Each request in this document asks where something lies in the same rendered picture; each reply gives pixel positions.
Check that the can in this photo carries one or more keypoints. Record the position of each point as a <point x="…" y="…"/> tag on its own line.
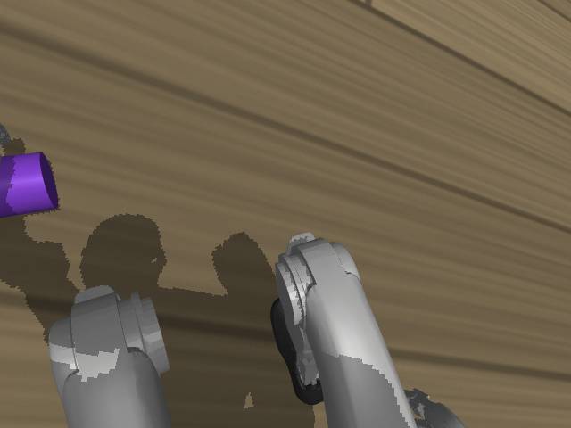
<point x="26" y="185"/>

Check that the right robot foot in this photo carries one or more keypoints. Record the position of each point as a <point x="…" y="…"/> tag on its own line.
<point x="308" y="394"/>

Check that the right robot hand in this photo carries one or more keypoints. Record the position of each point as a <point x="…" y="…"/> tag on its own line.
<point x="436" y="415"/>

